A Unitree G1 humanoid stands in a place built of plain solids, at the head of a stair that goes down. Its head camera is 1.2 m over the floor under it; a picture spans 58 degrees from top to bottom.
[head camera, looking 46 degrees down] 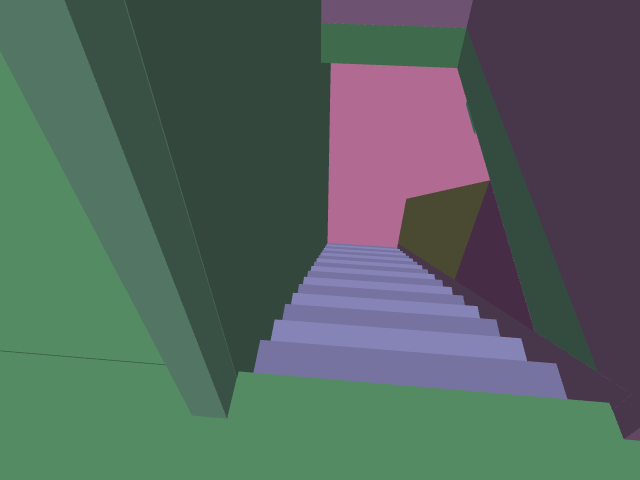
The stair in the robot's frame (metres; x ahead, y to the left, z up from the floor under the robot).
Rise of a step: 0.21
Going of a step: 0.23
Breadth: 1.07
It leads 5 degrees to the right of straight ahead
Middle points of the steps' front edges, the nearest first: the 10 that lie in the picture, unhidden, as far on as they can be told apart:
0.57 -0.29 0.00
0.80 -0.31 -0.21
1.03 -0.33 -0.42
1.27 -0.35 -0.63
1.50 -0.37 -0.84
1.73 -0.39 -1.05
1.96 -0.41 -1.26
2.19 -0.43 -1.48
2.43 -0.45 -1.69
2.66 -0.48 -1.90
